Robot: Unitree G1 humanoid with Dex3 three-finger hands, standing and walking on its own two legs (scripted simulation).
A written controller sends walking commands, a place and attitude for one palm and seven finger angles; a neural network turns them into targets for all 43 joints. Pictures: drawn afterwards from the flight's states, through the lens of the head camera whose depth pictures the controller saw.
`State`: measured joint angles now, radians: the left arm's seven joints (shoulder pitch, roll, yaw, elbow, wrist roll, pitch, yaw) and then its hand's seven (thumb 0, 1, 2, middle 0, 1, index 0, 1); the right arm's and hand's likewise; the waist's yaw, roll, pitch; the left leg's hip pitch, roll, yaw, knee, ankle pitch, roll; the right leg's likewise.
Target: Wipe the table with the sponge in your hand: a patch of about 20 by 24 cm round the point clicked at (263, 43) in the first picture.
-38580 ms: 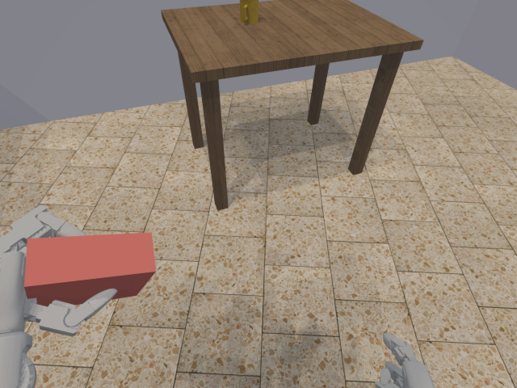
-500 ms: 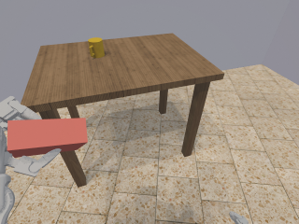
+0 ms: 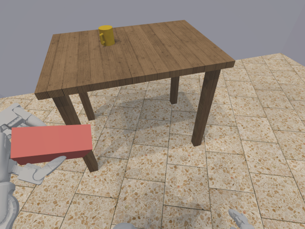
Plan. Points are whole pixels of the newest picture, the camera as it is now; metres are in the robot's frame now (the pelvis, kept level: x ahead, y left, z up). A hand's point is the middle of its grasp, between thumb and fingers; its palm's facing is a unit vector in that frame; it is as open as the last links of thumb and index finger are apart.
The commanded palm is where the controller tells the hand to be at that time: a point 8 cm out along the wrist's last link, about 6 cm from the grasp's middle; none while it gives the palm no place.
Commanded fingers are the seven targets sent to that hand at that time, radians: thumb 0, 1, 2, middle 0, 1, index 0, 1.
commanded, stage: stop stepping back and stand still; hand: left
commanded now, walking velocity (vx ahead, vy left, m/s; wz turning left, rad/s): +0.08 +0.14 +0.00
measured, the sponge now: (65, 144) +0.23 +0.20 +0.19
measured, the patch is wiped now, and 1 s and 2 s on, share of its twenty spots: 0.95 0.95 0.95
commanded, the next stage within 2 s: stand and wait in 0.06 s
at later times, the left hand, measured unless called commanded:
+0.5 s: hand (18, 135) +0.22 +0.28 +0.21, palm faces +0.44 -0.82 -0.36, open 9.4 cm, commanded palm +0.17 +0.32 +0.23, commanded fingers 0.00 0.10 1.30 -1.20 -1.60 -1.20 -1.60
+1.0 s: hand (9, 132) +0.23 +0.31 +0.21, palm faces +0.44 -0.84 -0.32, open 9.4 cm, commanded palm +0.18 +0.34 +0.23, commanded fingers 0.00 0.10 1.30 -1.20 -1.60 -1.20 -1.60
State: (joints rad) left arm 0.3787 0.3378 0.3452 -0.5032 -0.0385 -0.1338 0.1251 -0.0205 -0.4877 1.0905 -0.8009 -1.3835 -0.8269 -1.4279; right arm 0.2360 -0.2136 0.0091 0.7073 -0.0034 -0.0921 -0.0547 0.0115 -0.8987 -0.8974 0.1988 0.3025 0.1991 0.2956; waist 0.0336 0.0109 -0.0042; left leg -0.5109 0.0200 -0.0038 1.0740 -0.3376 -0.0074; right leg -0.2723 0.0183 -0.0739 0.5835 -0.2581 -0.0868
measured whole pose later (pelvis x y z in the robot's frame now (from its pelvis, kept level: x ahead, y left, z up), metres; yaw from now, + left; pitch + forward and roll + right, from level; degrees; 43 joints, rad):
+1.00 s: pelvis +0.02 +0.06 +0.01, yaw +0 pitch -1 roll -1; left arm 0.39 0.37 0.36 -0.53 -0.04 -0.17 0.15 -0.02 -0.49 1.09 -0.80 -1.39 -0.83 -1.43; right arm 0.18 -0.20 0.03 0.61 -0.01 -0.10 -0.06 0.01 -0.90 -0.90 0.20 0.30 0.20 0.30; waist 0.02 -0.01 -0.01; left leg -0.25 -0.01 0.06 0.49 -0.23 0.05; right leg -0.22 -0.01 -0.05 0.42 -0.18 0.01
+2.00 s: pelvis +0.01 +0.05 +0.01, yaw +0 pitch -1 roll -1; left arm 0.42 0.37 0.35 -0.52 -0.04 -0.15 0.15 -0.02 -0.49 1.09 -0.80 -1.39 -0.83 -1.43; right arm 0.19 -0.22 0.02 0.61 -0.01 -0.09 -0.06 0.01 -0.90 -0.90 0.20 0.30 0.20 0.30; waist 0.02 0.01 0.00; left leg -0.25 0.01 0.05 0.48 -0.22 0.03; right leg -0.22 0.01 -0.05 0.40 -0.17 -0.01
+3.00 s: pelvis +0.02 +0.06 +0.01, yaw -1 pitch -1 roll -2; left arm 0.42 0.37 0.35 -0.52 -0.05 -0.15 0.15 -0.02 -0.49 1.09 -0.80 -1.39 -0.83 -1.43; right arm 0.18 -0.21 0.03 0.60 -0.01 -0.09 -0.06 0.01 -0.90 -0.90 0.20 0.30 0.20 0.30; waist 0.02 0.01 -0.01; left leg -0.25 0.00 0.06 0.49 -0.23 0.04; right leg -0.22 0.00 -0.05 0.41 -0.18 0.01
